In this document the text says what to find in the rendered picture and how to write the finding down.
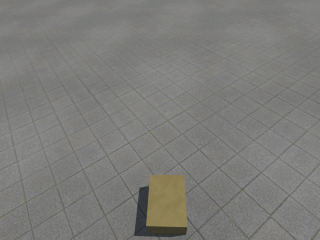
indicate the carton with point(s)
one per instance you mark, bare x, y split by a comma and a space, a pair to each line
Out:
166, 208

